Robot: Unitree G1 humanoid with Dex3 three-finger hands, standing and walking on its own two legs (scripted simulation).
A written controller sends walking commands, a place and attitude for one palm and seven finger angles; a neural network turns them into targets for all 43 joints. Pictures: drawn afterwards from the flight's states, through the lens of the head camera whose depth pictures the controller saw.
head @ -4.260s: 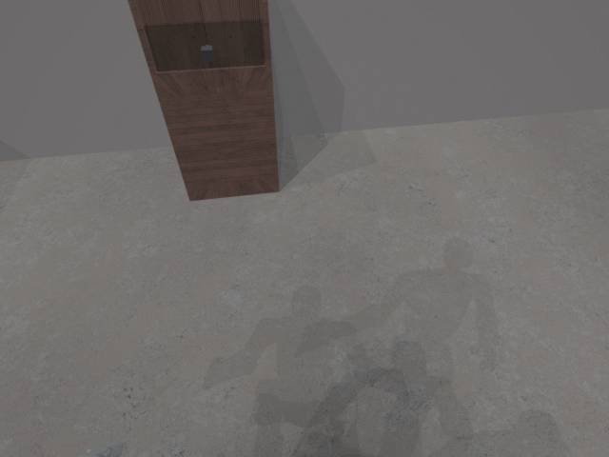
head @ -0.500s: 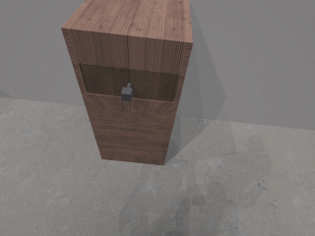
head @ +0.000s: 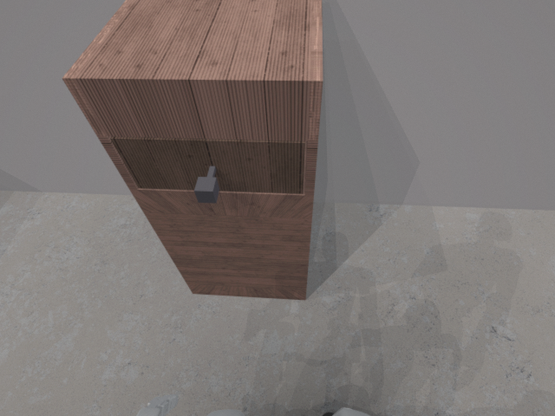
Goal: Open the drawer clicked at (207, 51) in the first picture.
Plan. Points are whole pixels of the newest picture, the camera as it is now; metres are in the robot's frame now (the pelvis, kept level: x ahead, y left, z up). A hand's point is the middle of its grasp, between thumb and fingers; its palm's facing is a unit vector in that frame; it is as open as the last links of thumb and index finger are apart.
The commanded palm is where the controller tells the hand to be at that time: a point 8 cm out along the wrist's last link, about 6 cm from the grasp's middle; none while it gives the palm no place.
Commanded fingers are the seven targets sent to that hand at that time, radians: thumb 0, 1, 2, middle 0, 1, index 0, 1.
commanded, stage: come to a stop and stand still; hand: left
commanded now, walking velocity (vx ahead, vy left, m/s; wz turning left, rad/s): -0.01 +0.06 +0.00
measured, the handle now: (209, 182) +0.54 +0.17 -0.05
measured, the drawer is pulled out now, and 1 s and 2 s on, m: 0.00 0.00 0.00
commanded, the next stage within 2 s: look again from close up in 0.72 s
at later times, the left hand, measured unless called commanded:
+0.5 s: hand out of the picture -0.04 +0.21 -0.16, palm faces +0.02 -0.97 -0.22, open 7.4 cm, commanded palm none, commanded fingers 0.00 0.90 0.90 -0.20 -0.30 -0.20 -0.30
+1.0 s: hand out of the picture +0.01 +0.16 -0.16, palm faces +0.02 -0.97 -0.24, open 7.3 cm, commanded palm none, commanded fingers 0.00 0.90 0.90 -0.20 -0.30 -0.20 -0.30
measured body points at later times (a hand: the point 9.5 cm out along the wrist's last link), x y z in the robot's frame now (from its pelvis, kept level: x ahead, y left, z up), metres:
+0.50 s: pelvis -0.02 +0.02 +0.01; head +0.00 +0.02 +0.46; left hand -0.04 +0.27 -0.14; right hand -0.01 -0.21 -0.15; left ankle -0.04 +0.15 -0.73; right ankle -0.05 -0.09 -0.72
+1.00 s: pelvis -0.01 -0.03 +0.00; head -0.01 -0.04 +0.45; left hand +0.01 +0.21 -0.14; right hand -0.01 -0.24 -0.17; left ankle -0.04 +0.13 -0.73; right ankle -0.05 -0.09 -0.73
